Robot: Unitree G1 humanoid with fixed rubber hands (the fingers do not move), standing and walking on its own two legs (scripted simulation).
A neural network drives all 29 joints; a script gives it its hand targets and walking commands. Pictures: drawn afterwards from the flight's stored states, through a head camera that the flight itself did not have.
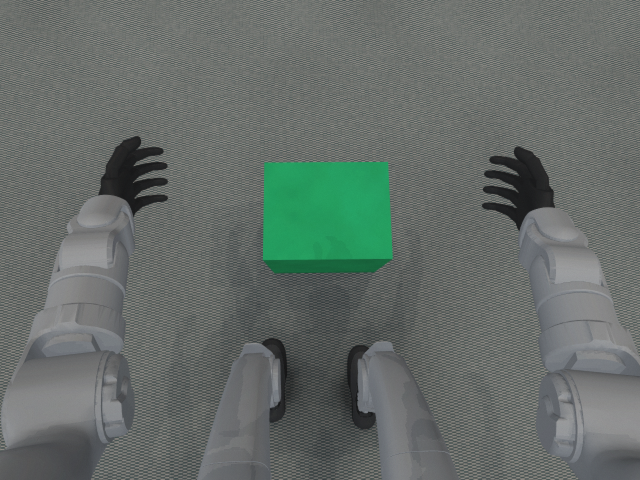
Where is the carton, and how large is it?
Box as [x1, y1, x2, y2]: [263, 162, 392, 272]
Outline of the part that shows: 264,163 263,260 274,272 374,271 392,258 387,162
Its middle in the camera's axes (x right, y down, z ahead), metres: +0.02 -0.05 +0.96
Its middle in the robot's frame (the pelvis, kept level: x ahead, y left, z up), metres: +0.52 -0.03 -0.55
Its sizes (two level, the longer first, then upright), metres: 0.276 0.219 0.253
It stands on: the floor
